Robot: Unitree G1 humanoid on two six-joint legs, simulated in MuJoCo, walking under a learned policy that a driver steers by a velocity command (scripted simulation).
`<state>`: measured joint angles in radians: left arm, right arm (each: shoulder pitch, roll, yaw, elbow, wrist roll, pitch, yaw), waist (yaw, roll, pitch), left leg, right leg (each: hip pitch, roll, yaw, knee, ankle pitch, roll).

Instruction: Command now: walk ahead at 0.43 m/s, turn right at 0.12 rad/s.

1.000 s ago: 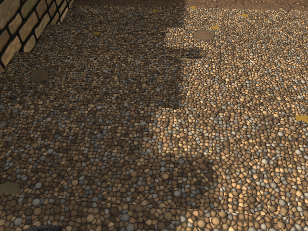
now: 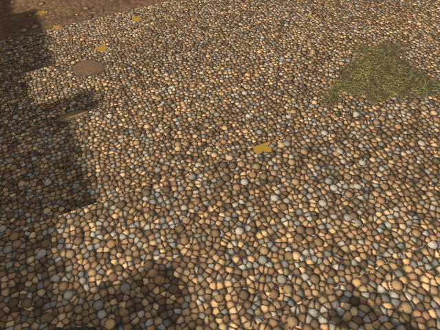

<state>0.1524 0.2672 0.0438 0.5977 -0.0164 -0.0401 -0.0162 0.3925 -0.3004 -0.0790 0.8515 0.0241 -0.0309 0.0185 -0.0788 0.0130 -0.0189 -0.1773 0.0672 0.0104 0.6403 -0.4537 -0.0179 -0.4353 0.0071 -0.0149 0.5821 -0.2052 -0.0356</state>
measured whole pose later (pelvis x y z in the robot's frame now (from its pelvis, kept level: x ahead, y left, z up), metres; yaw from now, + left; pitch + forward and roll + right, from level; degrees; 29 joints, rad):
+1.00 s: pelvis +0.57 +0.00 -0.13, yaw +26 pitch +2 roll +4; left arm 0.06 0.26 0.05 0.65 0.00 -0.13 -0.06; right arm 0.52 -0.28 -0.07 0.80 0.04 0.00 -0.06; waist -0.10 -0.06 -0.04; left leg -0.18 -0.16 -0.27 1.35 -0.88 0.03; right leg -0.31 -0.05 0.11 0.32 0.21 0.01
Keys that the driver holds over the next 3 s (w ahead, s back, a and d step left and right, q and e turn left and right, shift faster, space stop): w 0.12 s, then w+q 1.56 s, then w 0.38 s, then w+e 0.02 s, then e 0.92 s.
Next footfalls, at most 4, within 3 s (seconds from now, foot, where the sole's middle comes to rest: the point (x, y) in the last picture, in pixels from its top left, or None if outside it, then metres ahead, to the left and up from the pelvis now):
0.42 left None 0.30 0.10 -0.76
0.98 right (234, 274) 0.72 -0.06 -0.94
1.48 left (148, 245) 0.86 0.25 -0.94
1.88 right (162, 191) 1.11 0.20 -0.94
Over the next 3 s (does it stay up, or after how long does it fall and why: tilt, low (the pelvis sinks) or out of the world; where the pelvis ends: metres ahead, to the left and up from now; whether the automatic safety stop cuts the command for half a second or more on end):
stays up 1.23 0.42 -0.34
